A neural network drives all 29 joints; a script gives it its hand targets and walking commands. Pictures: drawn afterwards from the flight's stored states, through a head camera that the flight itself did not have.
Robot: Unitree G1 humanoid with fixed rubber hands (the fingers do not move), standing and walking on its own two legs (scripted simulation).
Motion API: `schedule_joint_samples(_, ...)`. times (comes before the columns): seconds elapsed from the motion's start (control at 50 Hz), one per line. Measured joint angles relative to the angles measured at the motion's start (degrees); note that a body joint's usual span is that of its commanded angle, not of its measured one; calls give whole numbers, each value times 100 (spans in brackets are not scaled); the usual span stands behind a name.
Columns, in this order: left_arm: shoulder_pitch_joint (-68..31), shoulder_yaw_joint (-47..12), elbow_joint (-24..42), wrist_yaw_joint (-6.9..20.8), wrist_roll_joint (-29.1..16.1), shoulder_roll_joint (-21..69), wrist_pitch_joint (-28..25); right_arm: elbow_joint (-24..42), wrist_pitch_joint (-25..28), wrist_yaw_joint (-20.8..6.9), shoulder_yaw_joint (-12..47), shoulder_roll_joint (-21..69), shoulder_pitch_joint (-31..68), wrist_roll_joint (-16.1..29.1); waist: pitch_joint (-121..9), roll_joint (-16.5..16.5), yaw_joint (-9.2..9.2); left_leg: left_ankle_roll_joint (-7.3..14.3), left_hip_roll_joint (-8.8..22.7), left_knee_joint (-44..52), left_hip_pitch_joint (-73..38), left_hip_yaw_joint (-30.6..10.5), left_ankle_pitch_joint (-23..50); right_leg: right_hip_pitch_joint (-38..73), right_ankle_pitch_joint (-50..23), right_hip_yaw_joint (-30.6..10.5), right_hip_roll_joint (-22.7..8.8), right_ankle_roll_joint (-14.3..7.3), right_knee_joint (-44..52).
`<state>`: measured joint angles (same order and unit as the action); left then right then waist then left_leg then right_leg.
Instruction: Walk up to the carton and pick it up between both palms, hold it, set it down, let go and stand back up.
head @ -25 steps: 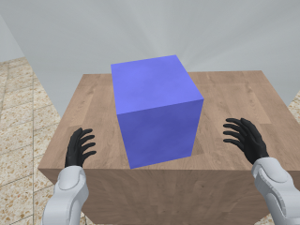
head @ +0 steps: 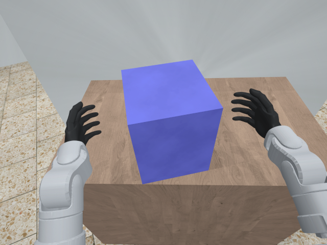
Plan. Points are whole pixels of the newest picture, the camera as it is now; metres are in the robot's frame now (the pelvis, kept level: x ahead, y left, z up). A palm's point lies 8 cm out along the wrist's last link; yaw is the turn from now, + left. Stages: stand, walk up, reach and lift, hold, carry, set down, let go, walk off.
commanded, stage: reach and lift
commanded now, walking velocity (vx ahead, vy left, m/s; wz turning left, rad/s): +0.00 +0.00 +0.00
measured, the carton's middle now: (167, 122) +0.45 +0.02 +0.07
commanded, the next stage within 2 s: none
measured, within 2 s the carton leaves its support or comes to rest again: neither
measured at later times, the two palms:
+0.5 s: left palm (78, 106) +0.37 +0.20 +0.20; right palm (255, 84) +0.43 -0.19 +0.20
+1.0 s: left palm (80, 92) +0.41 +0.21 +0.21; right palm (242, 69) +0.48 -0.17 +0.22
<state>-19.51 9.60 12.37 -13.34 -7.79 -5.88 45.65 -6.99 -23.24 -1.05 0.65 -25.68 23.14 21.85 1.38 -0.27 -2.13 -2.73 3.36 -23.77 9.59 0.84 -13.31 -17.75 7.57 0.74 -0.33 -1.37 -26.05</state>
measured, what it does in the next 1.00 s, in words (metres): stands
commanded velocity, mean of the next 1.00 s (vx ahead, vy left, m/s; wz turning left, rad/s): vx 0.00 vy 0.00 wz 0.00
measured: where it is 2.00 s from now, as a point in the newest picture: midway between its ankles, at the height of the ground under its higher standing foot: outside the picture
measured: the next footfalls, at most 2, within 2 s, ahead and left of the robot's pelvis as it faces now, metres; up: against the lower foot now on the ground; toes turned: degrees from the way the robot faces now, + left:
none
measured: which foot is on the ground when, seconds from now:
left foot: down 0.00-1.00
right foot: down 0.00-1.00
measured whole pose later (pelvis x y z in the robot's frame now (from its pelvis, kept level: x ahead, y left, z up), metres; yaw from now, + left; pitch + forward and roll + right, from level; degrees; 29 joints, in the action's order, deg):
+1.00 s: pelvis +0.02 +0.01 +0.00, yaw +0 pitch +1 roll +1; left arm -46.7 9.7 -13.7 -11.9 -7.0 -9.3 44.0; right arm -43.6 -22.4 -2.1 6.1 -27.6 57.5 26.8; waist 1.4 -0.3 -4.6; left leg -3.2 3.4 -23.6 9.6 0.8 -14.7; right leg -17.7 9.0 0.7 -0.3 -1.2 -25.9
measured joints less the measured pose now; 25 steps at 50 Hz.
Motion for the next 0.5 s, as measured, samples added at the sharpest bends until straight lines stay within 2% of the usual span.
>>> schedule_joint_samples(0.2, -721, 36, -201, 79, -1, -22, 288, -683, -20, 27, 160, -73, 851, 66, 0, 0, -10, 0, 0, 1, 0, 0, -41, 0, 43, -2, 1, 0, 0)
schedule_joint_samples(0.5, -1569, 92, -840, 57, 0, -208, 355, -1761, -74, 9, 291, -267, 2070, 361, 0, 0, -76, -22, 2, 3, 0, 0, -103, 0, 108, -3, 3, 1, 1)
